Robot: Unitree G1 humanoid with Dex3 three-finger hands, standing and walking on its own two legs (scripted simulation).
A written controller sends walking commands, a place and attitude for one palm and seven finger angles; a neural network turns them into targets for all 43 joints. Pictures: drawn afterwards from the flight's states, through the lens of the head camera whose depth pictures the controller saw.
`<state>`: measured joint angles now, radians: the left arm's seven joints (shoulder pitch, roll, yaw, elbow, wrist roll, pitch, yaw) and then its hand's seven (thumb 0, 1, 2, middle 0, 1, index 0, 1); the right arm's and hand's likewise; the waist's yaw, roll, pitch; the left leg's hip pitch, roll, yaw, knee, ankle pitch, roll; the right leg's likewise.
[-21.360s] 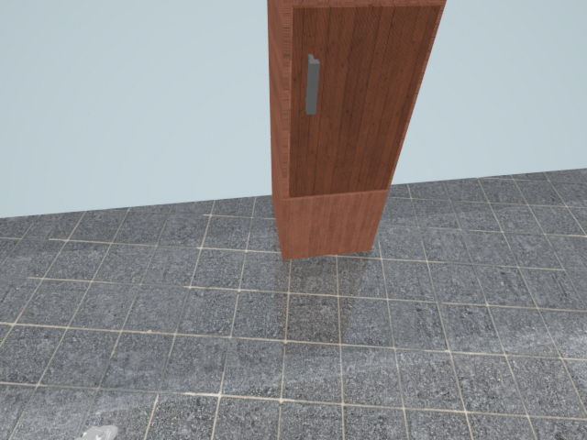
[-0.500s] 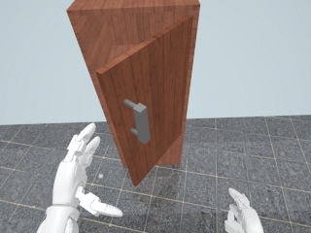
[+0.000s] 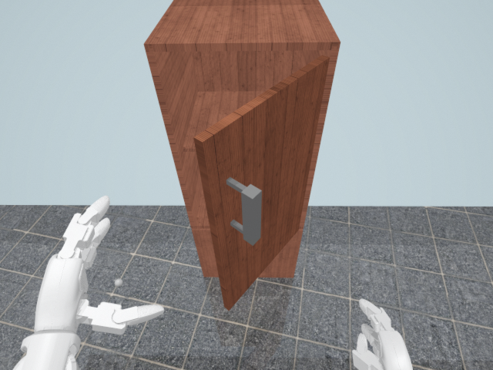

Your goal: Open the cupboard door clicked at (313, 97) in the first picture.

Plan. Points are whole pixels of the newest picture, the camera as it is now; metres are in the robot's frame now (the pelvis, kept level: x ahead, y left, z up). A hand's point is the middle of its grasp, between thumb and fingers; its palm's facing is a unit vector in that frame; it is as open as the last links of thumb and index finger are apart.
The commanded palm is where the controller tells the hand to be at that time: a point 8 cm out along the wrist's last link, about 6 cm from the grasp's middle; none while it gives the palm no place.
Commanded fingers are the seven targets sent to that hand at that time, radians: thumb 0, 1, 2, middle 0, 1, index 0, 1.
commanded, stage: draw the hand back to the body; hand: left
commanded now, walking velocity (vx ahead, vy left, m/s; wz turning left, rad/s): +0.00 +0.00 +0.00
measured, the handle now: (242, 211) +0.37 +0.06 +0.06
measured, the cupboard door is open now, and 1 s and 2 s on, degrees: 51 51 51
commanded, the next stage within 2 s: step back with the hand held close in 0.84 s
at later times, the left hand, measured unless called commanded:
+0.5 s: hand (49, 244) +0.21 +0.27 +0.17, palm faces +0.45 -0.78 -0.43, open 8.6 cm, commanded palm +0.16 +0.30 +0.18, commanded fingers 0.00 0.90 0.90 -0.20 -0.30 -0.20 -0.30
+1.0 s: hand (64, 250) +0.20 +0.24 +0.18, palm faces +0.44 -0.80 -0.42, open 7.4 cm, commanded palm +0.15 +0.28 +0.19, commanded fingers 0.00 0.90 0.90 -0.20 -0.30 -0.20 -0.30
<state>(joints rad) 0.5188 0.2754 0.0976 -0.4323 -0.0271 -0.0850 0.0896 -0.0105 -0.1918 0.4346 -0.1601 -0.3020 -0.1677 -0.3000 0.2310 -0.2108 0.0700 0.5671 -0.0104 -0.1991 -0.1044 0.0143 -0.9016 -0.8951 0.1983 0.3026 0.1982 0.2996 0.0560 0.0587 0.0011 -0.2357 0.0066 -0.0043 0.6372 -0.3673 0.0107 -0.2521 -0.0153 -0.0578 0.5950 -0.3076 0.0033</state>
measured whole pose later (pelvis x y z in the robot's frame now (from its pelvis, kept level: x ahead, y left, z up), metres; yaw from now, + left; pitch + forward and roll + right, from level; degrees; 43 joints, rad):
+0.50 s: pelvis +0.01 +0.00 +0.02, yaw -1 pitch -5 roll -1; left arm 0.46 0.35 0.35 -0.40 -0.03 -0.11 0.12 0.01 0.66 0.80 -0.20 -0.30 -0.20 -0.30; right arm 0.20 -0.22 0.04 0.65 -0.02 -0.15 -0.09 0.01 -0.90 -0.89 0.20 0.30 0.20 0.30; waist 0.08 0.05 0.04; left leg -0.05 0.00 0.02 0.41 -0.28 0.01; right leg -0.08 -0.01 -0.03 0.38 -0.22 0.01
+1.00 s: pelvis +0.01 -0.01 +0.02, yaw -1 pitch -5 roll -1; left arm 0.46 0.33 0.34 -0.38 -0.03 -0.13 0.11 0.01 0.89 0.90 -0.21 -0.30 -0.21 -0.30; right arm 0.19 -0.22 0.02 0.66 -0.02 -0.14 -0.09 0.01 -0.90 -0.89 0.20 0.30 0.20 0.30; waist 0.07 0.07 0.04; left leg -0.04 0.03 0.02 0.39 -0.25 -0.01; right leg -0.07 0.02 -0.04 0.34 -0.19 -0.01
